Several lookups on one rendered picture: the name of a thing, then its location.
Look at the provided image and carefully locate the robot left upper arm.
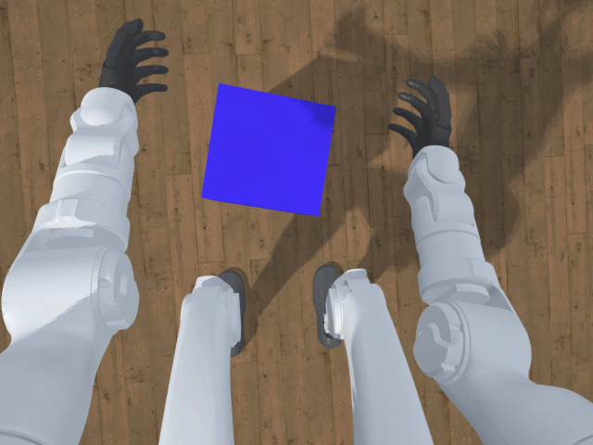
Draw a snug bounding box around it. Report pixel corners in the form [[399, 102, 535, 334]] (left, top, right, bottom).
[[0, 246, 139, 445]]

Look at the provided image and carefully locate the robot right upper arm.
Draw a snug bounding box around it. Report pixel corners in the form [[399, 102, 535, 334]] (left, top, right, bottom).
[[413, 299, 593, 445]]

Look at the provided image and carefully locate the carton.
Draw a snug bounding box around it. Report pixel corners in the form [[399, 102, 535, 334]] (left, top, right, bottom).
[[201, 83, 336, 216]]

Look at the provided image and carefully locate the left robot hand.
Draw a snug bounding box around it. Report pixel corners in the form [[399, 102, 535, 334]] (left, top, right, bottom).
[[98, 19, 169, 105]]

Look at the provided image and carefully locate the left robot shin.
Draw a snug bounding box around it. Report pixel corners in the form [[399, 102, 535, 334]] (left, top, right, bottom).
[[181, 275, 237, 345]]

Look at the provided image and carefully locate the right robot hand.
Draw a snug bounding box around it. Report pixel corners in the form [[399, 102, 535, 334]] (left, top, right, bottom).
[[388, 75, 452, 159]]

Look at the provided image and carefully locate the left robot foot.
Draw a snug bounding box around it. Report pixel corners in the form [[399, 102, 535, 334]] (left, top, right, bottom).
[[218, 271, 246, 357]]

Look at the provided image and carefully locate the right robot forearm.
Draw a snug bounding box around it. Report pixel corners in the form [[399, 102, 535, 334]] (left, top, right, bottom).
[[403, 146, 532, 369]]

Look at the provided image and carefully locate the left robot forearm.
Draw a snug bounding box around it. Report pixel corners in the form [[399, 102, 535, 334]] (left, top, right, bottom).
[[1, 87, 139, 335]]

